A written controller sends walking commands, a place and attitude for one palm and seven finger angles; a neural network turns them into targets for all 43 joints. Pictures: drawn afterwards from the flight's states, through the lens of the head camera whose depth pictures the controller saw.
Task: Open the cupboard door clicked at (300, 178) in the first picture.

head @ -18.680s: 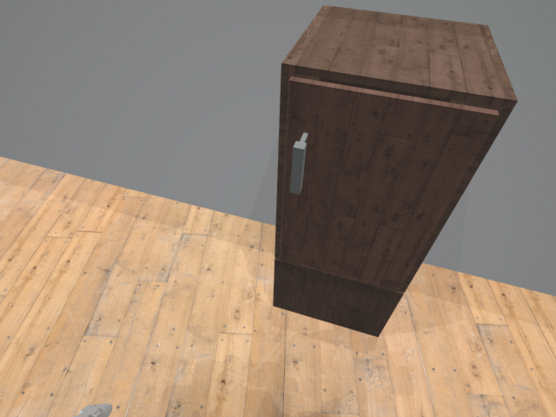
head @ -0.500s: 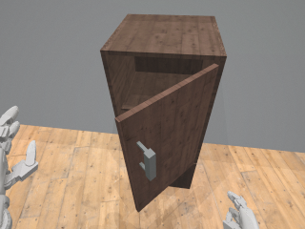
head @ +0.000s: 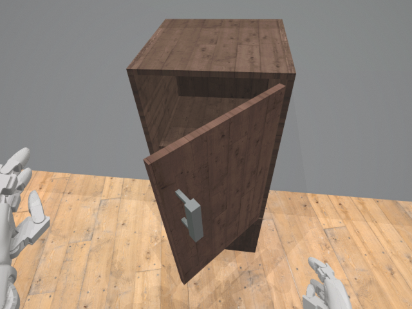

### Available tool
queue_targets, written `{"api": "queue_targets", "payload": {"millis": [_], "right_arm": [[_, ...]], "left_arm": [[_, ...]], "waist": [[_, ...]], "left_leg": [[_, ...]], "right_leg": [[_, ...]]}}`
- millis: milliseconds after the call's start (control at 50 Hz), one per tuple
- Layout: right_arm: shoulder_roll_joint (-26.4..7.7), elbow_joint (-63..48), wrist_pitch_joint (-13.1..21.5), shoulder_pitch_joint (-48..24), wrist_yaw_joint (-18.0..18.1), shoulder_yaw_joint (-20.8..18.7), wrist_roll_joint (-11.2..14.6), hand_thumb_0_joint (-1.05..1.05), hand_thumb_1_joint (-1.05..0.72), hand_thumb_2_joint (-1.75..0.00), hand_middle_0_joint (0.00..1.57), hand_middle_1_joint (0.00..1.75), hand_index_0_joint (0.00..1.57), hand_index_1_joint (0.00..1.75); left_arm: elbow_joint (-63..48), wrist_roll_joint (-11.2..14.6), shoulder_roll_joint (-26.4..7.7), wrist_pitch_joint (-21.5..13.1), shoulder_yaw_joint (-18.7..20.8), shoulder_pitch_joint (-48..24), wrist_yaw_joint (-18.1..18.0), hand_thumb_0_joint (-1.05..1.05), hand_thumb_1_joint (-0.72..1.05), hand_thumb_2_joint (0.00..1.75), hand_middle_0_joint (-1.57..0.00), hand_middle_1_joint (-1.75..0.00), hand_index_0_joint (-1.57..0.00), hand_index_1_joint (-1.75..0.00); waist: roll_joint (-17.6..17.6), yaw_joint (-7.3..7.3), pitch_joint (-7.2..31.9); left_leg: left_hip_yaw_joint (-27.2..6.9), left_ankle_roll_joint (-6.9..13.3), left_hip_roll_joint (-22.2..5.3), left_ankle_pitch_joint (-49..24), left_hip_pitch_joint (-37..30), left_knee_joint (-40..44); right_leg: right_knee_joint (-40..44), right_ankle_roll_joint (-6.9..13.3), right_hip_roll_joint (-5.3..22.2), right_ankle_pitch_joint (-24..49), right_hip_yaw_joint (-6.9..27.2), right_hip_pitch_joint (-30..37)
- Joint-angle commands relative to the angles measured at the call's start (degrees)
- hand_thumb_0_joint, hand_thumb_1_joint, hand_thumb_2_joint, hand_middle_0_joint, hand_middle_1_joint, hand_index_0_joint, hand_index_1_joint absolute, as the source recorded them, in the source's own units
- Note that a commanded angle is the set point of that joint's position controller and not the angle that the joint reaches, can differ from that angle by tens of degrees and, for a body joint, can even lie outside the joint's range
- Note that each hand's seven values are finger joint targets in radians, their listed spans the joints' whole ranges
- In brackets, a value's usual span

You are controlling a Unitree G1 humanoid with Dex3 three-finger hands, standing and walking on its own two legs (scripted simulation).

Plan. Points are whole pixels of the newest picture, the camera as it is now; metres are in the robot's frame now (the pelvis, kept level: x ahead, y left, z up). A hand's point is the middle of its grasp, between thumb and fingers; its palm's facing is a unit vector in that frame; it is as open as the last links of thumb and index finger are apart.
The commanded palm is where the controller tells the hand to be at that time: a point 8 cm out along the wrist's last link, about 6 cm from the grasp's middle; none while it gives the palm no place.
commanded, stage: step back with the hand held close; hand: left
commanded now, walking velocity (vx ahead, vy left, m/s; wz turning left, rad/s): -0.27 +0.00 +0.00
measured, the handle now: (188, 215) +0.31 +0.09 +0.01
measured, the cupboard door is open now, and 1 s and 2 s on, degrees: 48 48 48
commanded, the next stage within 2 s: stop stepping back and stand still in 1.04 s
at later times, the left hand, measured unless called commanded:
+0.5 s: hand (6, 251) +0.14 +0.30 +0.15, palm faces +0.39 -0.77 -0.51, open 7.4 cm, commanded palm +0.08 +0.33 +0.17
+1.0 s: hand out of the picture +0.06 +0.31 +0.16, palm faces +0.47 -0.74 -0.49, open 7.4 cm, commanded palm +0.00 +0.33 +0.17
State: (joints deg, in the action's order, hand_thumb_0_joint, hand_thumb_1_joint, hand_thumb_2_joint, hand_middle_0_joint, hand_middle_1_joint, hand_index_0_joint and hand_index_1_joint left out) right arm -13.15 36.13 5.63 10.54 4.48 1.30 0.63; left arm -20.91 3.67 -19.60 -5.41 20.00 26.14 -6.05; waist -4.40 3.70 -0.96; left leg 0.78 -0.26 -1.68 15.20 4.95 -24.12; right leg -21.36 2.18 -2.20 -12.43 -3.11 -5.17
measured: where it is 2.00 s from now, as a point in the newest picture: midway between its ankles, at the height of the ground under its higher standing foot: outside the picture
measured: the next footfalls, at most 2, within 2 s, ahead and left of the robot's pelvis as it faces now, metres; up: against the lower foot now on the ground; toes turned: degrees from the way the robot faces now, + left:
right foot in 1.00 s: -0.23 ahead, -0.08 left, +0.00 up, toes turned +0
right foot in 1.70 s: -0.27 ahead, +0.02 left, +0.00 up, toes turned -6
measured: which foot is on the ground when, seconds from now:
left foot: down 0.00-1.00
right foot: down 0.00-0.78, up 0.80-0.98, down 1.00-1.00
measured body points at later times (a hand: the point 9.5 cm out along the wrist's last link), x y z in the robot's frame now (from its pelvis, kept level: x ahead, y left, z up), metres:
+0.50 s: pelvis -0.07 +0.04 -0.01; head -0.05 +0.04 +0.44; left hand +0.12 +0.34 +0.18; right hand +0.11 -0.21 -0.08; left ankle -0.02 +0.12 -0.74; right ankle +0.00 -0.09 -0.74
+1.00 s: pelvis -0.14 +0.03 -0.02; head -0.12 +0.05 +0.43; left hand +0.03 +0.35 +0.18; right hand +0.03 -0.19 -0.10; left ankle -0.02 +0.12 -0.74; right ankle -0.27 -0.08 -0.73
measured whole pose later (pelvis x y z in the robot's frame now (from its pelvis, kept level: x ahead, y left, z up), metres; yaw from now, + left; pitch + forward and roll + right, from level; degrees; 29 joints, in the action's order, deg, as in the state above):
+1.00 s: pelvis -0.14 +0.03 -0.02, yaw -1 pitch +4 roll -2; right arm -10.1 34.6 7.1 12.0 3.3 0.6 -0.7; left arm -30.3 2.4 -24.8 -13.8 29.1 32.1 -9.3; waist 0.7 1.2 1.2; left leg 2.5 2.5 -1.6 4.6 31.0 -31.3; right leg -35.2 0.5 -3.5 -24.4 0.8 -9.8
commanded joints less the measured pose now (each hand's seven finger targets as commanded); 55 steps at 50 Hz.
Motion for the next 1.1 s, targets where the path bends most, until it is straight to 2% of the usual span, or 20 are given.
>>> {"api": "queue_targets", "payload": {"millis": [0,100,140,200,280,360,500,600,660,720,780,820,840,880,920,960,1000,1040,1060,1080], "right_arm": [[-6.6,-10.0,0.4,-7.1,0.0,-3.2,-0.2,0.00,-0.90,-0.90,0.20,0.30,0.20,0.30],[-7.0,-11.7,-1.5,-6.7,0.2,-3.9,0.0,0.00,-0.90,-0.90,0.20,0.30,0.20,0.30],[-6.6,-12.5,-2.4,-6.8,0.3,-4.1,0.2,0.00,-0.90,-0.90,0.20,0.30,0.20,0.30],[-6.8,-13.3,-3.1,-6.8,0.7,-4.5,0.3,0.00,-0.90,-0.90,0.20,0.30,0.20,0.30],[-6.8,-14.3,-3.2,-6.5,0.9,-4.7,0.5,0.00,-0.90,-0.90,0.20,0.30,0.20,0.30],[-7.6,-14.7,-2.6,-6.2,0.8,-4.6,0.3,0.00,-0.90,-0.90,0.20,0.30,0.20,0.30],[-8.1,-14.6,-0.8,-4.6,0.8,-4.7,0.0,0.00,-0.90,-0.90,0.20,0.30,0.20,0.30],[-8.1,-13.7,0.6,-3.3,0.4,-4.7,-0.5,0.00,-0.90,-0.90,0.20,0.30,0.20,0.30],[-7.4,-12.7,1.2,-2.7,0.5,-4.0,-0.6,0.00,-0.90,-0.90,0.20,0.30,0.20,0.30],[-7.5,-12.5,1.4,-2.7,0.7,-3.9,-0.8,0.00,-0.90,-0.90,0.20,0.30,0.20,0.30],[-7.1,-13.1,2.2,-4.1,0.6,-4.3,-0.8,0.00,-0.90,-0.90,0.20,0.30,0.20,0.30],[-6.2,-12.6,3.0,-3.7,0.2,-4.7,-1.1,0.00,-0.90,-0.90,0.20,0.30,0.20,0.30],[-7.0,-12.3,3.3,-3.8,-0.1,-5.1,-0.9,0.00,-0.90,-0.90,0.20,0.30,0.20,0.30],[-6.7,-11.4,3.6,-4.0,-0.4,-4.9,-1.1,0.00,-0.90,-0.90,0.20,0.30,0.20,0.30],[-6.4,-9.7,4.5,-4.4,-0.7,-4.6,-1.5,0.00,-0.90,-0.90,0.20,0.30,0.20,0.30],[-6.8,-8.0,4.9,-4.4,-1.1,-4.4,-1.7,0.00,-0.90,-0.90,0.20,0.30,0.20,0.30],[-5.9,-6.0,4.3,-3.4,-1.2,-4.6,-1.7,0.00,-0.90,-0.90,0.20,0.30,0.20,0.30],[-4.7,-7.1,3.5,-5.5,-0.6,-3.8,-1.0,0.00,-0.90,-0.90,0.20,0.30,0.20,0.30],[-5.2,-7.9,3.6,-6.5,-0.3,-4.4,0.2,0.00,-0.90,-0.90,0.20,0.30,0.20,0.30],[-5.6,-9.6,3.6,-7.3,0.0,-4.5,0.8,0.00,-0.90,-0.90,0.20,0.30,0.20,0.30]], "left_arm": [[-11.4,-1.0,-12.6,-5.3,8.2,-3.9,-1.0,0.00,0.90,0.90,-0.20,-0.30,-0.20,-0.30],[-14.1,-0.8,-12.9,-5.7,8.7,2.4,-1.8,0.00,0.90,0.90,-0.20,-0.30,-0.20,-0.30],[-15.2,-0.7,-13.8,-5.6,9.9,4.1,-2.1,0.00,0.90,0.90,-0.20,-0.30,-0.20,-0.30],[-18.2,-0.7,-16.2,-6.0,12.2,4.5,-2.8,0.00,0.90,0.90,-0.20,-0.30,-0.20,-0.30],[-18.9,-0.8,-15.3,-6.3,11.9,6.3,-3.2,0.00,0.90,0.90,-0.20,-0.30,-0.20,-0.30],[-18.8,-1.5,-14.2,-6.8,11.8,6.5,-3.5,0.00,0.90,0.90,-0.20,-0.30,-0.20,-0.30],[-18.1,-3.2,-13.1,-8.1,11.8,2.7,-3.6,0.00,0.90,0.90,-0.20,-0.30,-0.20,-0.30],[-21.3,-3.5,-13.9,-9.3,11.3,-1.8,-4.0,0.00,0.90,0.90,-0.20,-0.30,-0.20,-0.30],[-22.1,-3.1,-14.0,-9.9,10.8,-2.2,-4.6,0.00,0.90,0.90,-0.20,-0.30,-0.20,-0.30],[-22.5,-2.9,-14.5,-10.6,12.3,0.1,-5.1,0.00,0.90,0.90,-0.20,-0.30,-0.20,-0.30],[-24.4,-3.1,-15.2,-11.3,14.8,1.0,-4.9,0.00,0.90,0.90,-0.20,-0.30,-0.20,-0.30],[-23.0,-2.5,-15.2,-11.5,15.4,4.1,-4.6,0.00,0.90,0.90,-0.20,-0.30,-0.20,-0.30],[-21.4,-2.7,-14.3,-11.5,15.2,5.2,-4.2,0.00,0.90,0.90,-0.20,-0.30,-0.20,-0.30],[-18.7,-2.1,-13.2,-11.1,14.3,6.6,-4.0,0.00,0.90,0.90,-0.20,-0.30,-0.20,-0.30],[-19.5,-1.4,-11.5,-11.1,11.2,4.3,-3.6,0.00,0.90,0.90,-0.20,-0.30,-0.20,-0.30],[-20.8,-0.7,-11.9,-11.6,9.9,2.0,-3.0,0.00,0.90,0.90,-0.20,-0.30,-0.20,-0.30],[-22.0,-1.2,-14.5,-12.8,10.5,0.4,-3.1,0.00,0.90,0.90,-0.20,-0.30,-0.20,-0.30],[-24.7,-1.0,-17.9,-13.5,12.1,-3.3,-3.6,0.00,0.90,0.90,-0.20,-0.30,-0.20,-0.30],[-25.8,-0.6,-17.7,-13.1,12.3,-3.6,-3.6,0.00,0.90,0.90,-0.20,-0.30,-0.20,-0.30],[-25.5,-0.3,-19.5,-12.5,14.6,-1.4,-3.5,0.00,0.90,0.90,-0.20,-0.30,-0.20,-0.30]], "waist": [[4.8,-2.69,1.7],[1.7,-2.84,8.6],[4.2,-2.92,10.3],[3.0,-2.93,12.0],[1.2,-2.94,10.7],[-3.0,-2.64,7.6],[-0.1,-3.43,2.6],[5.5,-4.44,1.8],[5.0,-4.79,1.5],[-0.7,-4.59,3.4],[-10.6,-3.10,7.0],[-7.0,-3.05,8.6],[-6.0,-3.26,7.2],[-5.5,-3.51,3.6],[-5.3,-3.91,2.3],[-4.0,-3.93,4.2],[0.9,-4.17,9.7],[7.0,-3.77,18.0],[12.8,-3.97,20.4],[13.8,-3.49,20.2]], "left_leg": [[-0.5,2.3,0.4,-8.8,2.9,-1.2],[-0.6,1.9,-1.0,-15.5,3.3,0.1],[-0.4,1.8,-1.4,-17.3,3.8,-0.3],[-0.9,1.7,-1.7,-19.4,5.6,-0.3],[-1.9,2.1,-2.8,-17.7,8.8,1.3],[-4.6,3.8,-5.3,-6.1,20.0,6.2],[-7.1,6.4,-6.7,19.6,37.0,7.8],[-5.4,4.7,-2.0,21.1,29.1,-2.8],[-5.2,3.4,-0.9,18.0,21.5,-5.5],[-8.9,4.4,-3.9,20.6,26.1,1.7],[-17.3,7.9,-13.0,22.4,37.6,13.7],[-17.6,9.1,-15.2,14.8,32.4,12.6],[-16.5,9.6,-15.8,19.0,34.4,12.6],[-14.9,9.1,-14.5,19.2,34.4,12.3],[-13.3,7.1,-12.3,12.1,25.0,10.6],[-11.5,4.3,-9.8,4.6,15.4,7.6],[-4.5,2.1,-6.2,-14.9,4.6,-2.5],[3.0,1.0,-1.9,-25.0,-1.8,-7.9],[4.2,1.4,-0.3,-22.0,-0.4,-9.7],[3.9,1.9,0.5,-17.7,1.2,-10.1]], "right_leg": [[6.6,-0.9,7.9,16.8,8.7,-5.1],[2.0,-1.5,7.2,21.4,6.5,-1.4],[0.7,-1.7,6.8,24.3,6.6,-0.9],[-1.7,-1.7,6.7,26.9,6.2,0.7],[-4.0,-2.3,4.9,22.4,5.8,-0.4],[-9.3,-3.0,2.8,13.7,4.6,3.3],[-14.0,-3.0,2.9,7.4,6.7,6.8],[-2.3,-0.4,7.4,-10.4,13.6,-7.5],[0.8,0.2,8.3,-16.6,12.9,-17.1],[-5.9,-1.3,5.1,-12.7,8.8,-11.5],[-27.7,-3.5,-1.0,-1.8,2.9,3.3],[-31.6,-3.1,-1.3,-8.1,4.7,-0.2],[-31.6,-3.1,-2.0,-10.0,5.0,0.9],[-25.3,-2.3,-2.0,-11.9,4.1,-0.3],[-14.6,-1.8,-1.5,-13.5,3.3,-6.2],[-1.6,-1.0,-0.8,-9.6,4.0,-9.7],[3.3,0.0,5.3,9.1,9.8,-11.9],[0.1,-3.4,8.6,38.6,9.8,-8.1],[-2.4,-8.2,7.8,51.4,6.8,-4.3],[-4.3,-9.3,8.6,55.5,6.6,-3.2]]}}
